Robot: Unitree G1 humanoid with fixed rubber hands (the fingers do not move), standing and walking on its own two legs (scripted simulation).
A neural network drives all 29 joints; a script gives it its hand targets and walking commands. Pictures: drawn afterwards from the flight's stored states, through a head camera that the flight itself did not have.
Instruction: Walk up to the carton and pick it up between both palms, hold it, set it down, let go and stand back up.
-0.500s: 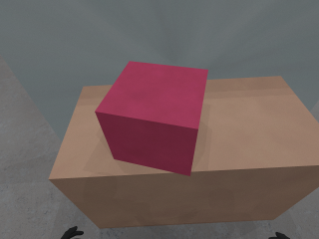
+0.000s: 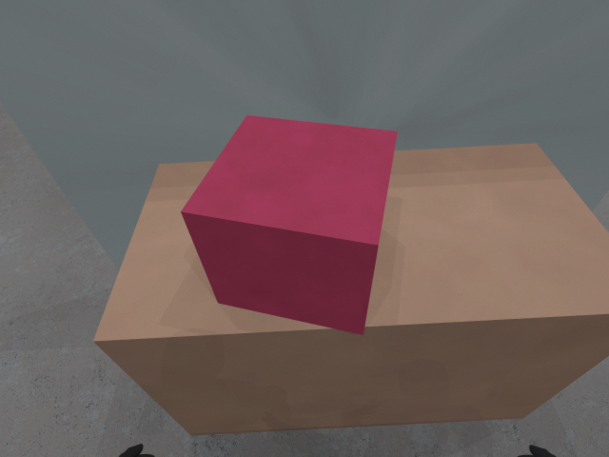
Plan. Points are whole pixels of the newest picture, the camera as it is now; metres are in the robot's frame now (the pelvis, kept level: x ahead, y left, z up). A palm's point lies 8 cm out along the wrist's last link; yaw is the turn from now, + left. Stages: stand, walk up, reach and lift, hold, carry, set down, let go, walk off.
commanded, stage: stand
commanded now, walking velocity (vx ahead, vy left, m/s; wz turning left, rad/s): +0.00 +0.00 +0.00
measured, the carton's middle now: (303, 221) +0.52 +0.05 +0.00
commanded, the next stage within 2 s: walk up in 1.18 s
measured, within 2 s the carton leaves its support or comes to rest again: neither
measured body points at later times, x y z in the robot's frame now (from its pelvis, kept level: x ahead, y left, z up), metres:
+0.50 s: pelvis +0.00 +0.00 +0.00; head +0.01 -0.01 +0.45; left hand +0.10 +0.29 -0.11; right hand +0.11 -0.30 -0.11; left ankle +0.02 +0.12 -0.72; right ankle +0.02 -0.12 -0.72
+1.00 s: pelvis -0.01 +0.00 +0.01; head +0.00 -0.01 +0.46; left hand +0.09 +0.30 -0.11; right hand +0.11 -0.30 -0.11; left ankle +0.02 +0.12 -0.72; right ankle +0.02 -0.12 -0.72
